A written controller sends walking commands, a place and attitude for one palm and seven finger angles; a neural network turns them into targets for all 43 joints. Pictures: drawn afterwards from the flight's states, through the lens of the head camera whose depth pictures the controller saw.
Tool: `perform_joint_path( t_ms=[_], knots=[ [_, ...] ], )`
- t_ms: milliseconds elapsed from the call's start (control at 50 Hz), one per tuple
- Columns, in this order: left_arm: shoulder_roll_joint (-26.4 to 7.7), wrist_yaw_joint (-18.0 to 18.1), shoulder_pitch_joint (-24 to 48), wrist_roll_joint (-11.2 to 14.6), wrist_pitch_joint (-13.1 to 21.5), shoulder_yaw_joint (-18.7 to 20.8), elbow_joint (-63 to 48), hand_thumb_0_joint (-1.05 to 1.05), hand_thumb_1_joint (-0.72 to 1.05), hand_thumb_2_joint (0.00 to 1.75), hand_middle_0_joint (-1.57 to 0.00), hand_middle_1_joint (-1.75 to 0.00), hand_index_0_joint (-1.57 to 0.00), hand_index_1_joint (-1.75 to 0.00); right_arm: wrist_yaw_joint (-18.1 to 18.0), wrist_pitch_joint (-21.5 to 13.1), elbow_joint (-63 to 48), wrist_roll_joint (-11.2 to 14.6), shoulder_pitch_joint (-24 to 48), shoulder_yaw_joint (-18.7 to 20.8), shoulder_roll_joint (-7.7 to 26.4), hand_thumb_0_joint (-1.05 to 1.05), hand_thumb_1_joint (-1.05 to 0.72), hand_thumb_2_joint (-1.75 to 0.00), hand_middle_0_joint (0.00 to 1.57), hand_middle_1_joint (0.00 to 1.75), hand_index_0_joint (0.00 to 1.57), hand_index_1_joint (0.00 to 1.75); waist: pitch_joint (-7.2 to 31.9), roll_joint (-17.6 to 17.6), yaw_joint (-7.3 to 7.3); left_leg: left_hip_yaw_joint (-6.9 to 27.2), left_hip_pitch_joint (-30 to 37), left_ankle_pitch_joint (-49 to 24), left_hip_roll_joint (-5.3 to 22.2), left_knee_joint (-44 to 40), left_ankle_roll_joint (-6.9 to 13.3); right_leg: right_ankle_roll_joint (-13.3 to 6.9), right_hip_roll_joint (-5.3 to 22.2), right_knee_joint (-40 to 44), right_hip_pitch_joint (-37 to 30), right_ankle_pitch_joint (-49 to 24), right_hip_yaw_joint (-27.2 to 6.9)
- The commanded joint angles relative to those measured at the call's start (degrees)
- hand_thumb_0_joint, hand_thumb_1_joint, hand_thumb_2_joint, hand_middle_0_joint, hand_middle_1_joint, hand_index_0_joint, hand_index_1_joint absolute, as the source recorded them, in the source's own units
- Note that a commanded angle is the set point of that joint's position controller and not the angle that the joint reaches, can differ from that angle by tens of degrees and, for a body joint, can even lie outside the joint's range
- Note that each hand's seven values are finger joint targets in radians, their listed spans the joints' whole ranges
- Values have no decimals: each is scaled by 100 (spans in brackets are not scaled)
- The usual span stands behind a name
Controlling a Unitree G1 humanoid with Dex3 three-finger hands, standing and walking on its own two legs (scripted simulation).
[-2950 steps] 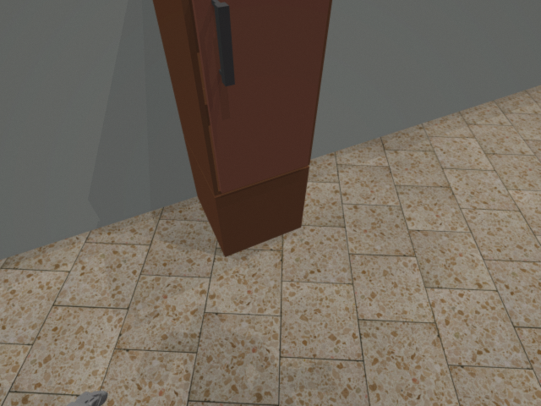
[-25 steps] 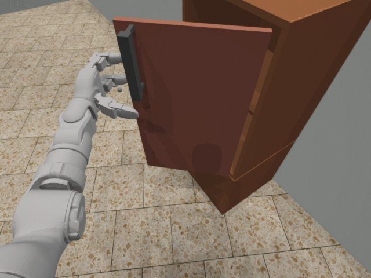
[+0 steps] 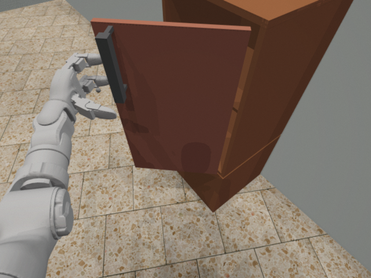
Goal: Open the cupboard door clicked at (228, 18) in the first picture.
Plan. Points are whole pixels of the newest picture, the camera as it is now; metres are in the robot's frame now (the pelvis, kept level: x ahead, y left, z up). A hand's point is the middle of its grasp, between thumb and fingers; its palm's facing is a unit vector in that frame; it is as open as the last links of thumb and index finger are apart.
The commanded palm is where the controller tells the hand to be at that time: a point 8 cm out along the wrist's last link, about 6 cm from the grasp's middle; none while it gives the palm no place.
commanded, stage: move the hooked fingers beside the handle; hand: left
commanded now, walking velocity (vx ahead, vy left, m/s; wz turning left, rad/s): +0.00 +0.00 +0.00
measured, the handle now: (115, 66) +0.55 +0.15 +0.17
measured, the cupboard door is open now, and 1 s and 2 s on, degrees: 47 47 47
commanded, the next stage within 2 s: slide the fingers in behind the handle in 1.74 s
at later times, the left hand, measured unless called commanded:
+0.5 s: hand (85, 85) +0.47 +0.20 +0.17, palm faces -0.06 -1.00 +0.01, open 14.0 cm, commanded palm +0.46 +0.26 +0.17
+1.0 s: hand (78, 79) +0.49 +0.22 +0.17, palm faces -0.06 -1.00 +0.01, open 14.0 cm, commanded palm +0.47 +0.27 +0.17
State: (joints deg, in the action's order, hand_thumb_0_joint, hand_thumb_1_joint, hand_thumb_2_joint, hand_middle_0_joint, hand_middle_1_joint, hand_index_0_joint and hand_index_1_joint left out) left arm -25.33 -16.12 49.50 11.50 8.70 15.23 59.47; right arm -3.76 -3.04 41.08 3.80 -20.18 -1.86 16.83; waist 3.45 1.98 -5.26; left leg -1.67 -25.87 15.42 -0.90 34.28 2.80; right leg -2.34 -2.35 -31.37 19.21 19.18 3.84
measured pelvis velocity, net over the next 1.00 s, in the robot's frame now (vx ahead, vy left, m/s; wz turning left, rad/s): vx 0.01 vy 0.02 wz -0.03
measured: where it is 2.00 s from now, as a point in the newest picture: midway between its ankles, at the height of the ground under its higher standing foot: outside the picture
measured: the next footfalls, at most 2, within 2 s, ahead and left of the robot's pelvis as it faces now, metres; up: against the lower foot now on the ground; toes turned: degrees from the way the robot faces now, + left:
none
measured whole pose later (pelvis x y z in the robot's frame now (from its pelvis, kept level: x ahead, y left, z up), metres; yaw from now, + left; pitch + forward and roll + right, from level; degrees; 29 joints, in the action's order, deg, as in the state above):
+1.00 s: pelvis +0.01 +0.02 +0.00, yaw -2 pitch +11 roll -2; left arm -33.8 -21.7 53.4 9.3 8.8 21.3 64.6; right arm -4.2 0.7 38.6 3.2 -23.1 -1.9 17.2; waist 4.9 1.9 -7.7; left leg -2.9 -30.7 17.0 -0.5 36.8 3.9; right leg -1.1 -2.6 -32.1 23.6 19.3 2.6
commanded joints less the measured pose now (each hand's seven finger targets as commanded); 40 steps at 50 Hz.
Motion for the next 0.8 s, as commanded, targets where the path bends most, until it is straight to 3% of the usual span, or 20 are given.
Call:
perform_joint_path(
  t_ms=[0,20,60,140,180,200,260,280,320,360,380,400,440,480,540,600,660,680,760,780],
  knots=[
    [-1601,-132,3042,112,405,445,-1345,0,-50,30,-30,-120,-30,-120,-84,-140,-561,-8,-192,308,924,0,-90,-90,20,30,20,30,1921,32,-79,410,1856,-1728,73,-98,72,125,59,388,173,-2185,-338],
    [-1748,-144,2993,89,392,551,-1335,0,-50,30,-30,-120,-30,-120,-92,-115,-584,-11,-207,309,930,0,-90,-90,20,30,20,30,2008,155,-44,404,1862,-1800,73,-103,60,114,73,373,106,-2254,-347],
    [-1490,-197,2945,71,343,339,-1249,0,-50,30,-30,-120,-30,-120,-89,-90,-633,-2,-208,303,904,0,-90,-90,20,30,20,30,1876,183,-84,420,1859,-1733,92,-122,34,109,59,378,261,-2082,-294],
    [-1922,-243,2845,57,272,640,-1107,0,-50,30,-30,-120,-30,-120,-102,-1,-686,-7,-287,322,966,0,-90,-90,20,30,20,30,1943,45,-41,373,1690,-1769,86,-91,61,123,74,352,98,-2248,-343],
    [-1697,-296,2622,100,279,483,-1152,0,-50,30,-30,-120,-30,-120,-95,39,-766,1,-281,328,928,0,-90,-90,20,30,20,30,2010,41,-43,316,1744,-1938,89,-48,79,131,78,343,32,-2376,-329],
    [-1911,-295,2597,80,270,660,-1151,0,-50,30,-30,-120,-30,-120,-94,53,-759,-3,-285,328,962,0,-90,-90,20,30,20,30,1977,-12,-5,340,1710,-1941,94,-56,77,129,57,327,51,-2417,-336],
    [-1798,-351,2892,79,264,488,-1143,0,-50,30,-30,-120,-30,-120,-110,86,-741,18,-285,332,952,0,-90,-90,20,30,20,30,1792,100,-138,347,1738,-1758,118,-62,66,138,52,384,278,-2190,-336],
    [-1725,-350,2887,99,286,426,-1119,0,-50,30,-30,-120,-30,-120,-121,109,-734,16,-331,339,952,0,-90,-90,20,30,20,30,1794,-47,-166,348,1739,-1802,121,-40,83,136,54,381,276,-2143,-300],
    [-1846,-344,3038,81,303,517,-1268,0,-50,30,-30,-120,-30,-120,-109,99,-724,4,-317,347,974,0,-90,-90,20,30,20,30,1990,239,-140,401,1936,-1866,124,-42,57,121,41,370,363,-2123,-323],
    [-2028,-353,2979,70,269,646,-1036,0,-50,30,-30,-120,-30,-120,-128,108,-696,3,-350,337,1001,0,-90,-90,20,30,20,30,1839,83,-157,427,1812,-1709,146,-50,56,120,37,389,427,-1975,-321],
    [-1922,-370,3069,91,287,526,-1001,0,-50,30,-30,-120,-30,-120,-137,123,-676,-1,-376,333,990,0,-90,-90,20,30,20,30,1784,52,-224,376,1741,-1695,129,-31,88,139,55,412,425,-1976,-323],
    [-2133,-375,3014,44,285,693,-914,0,-50,30,-30,-120,-30,-120,-139,124,-651,-9,-387,339,1025,0,-90,-90,20,30,20,30,1840,12,-160,414,1713,-1705,139,-36,70,128,42,373,417,-1994,-324],
    [-2028,-412,3295,0,327,514,-1058,0,-50,30,-30,-120,-30,-120,-138,120,-662,-14,-384,331,1009,0,-90,-90,20,30,20,30,1968,382,-217,454,1874,-1753,148,-24,30,112,49,346,533,-1935,-309],
    [-2131,-424,3006,47,367,685,-977,0,-50,30,-30,-120,-30,-120,-140,126,-682,-28,-449,352,1010,0,-90,-90,20,30,20,30,2127,201,-136,445,1938,-1946,160,37,46,103,33,332,431,-2014,-291],
    [-1941,-482,3287,40,332,475,-832,0,-50,30,-30,-120,-30,-120,-138,118,-651,-18,-434,339,1023,0,-90,-90,20,30,20,30,1895,254,-264,511,1891,-1666,179,-3,25,118,13,359,743,-1714,-273],
    [-2336,-468,3200,-1,288,747,-589,0,-50,30,-30,-120,-30,-120,-158,143,-634,-27,-508,340,1086,0,-90,-90,20,30,20,30,1846,154,-223,502,1734,-1671,180,21,35,114,22,340,725,-1720,-284],
    [-2261,-492,3309,-50,352,653,-739,0,-50,30,-30,-120,-30,-120,-144,123,-663,-48,-537,346,1068,0,-90,-90,20,30,20,30,2095,454,-225,545,1963,-1825,199,54,0,99,15,306,799,-1723,-274],
    [-2323,-502,3268,-22,407,701,-790,0,-50,30,-30,-120,-30,-120,-152,142,-669,-52,-598,351,1073,0,-90,-90,20,30,20,30,2217,359,-201,564,2005,-1998,207,85,-7,79,15,272,695,-1789,-245],
    [-2040,-560,3312,-7,356,513,-665,0,-50,30,-30,-120,-30,-120,-136,147,-629,-55,-611,364,1071,0,-90,-90,20,30,20,30,2024,457,-266,642,2141,-2030,254,83,-48,89,-30,285,1040,-1649,-207],
    [-2093,-556,3268,23,348,562,-624,0,-50,30,-30,-120,-30,-120,-150,167,-628,-57,-661,373,1081,0,-90,-90,20,30,20,30,2027,278,-284,607,2067,-2043,256,106,-24,91,-19,290,973,-1650,-193]
  ],
)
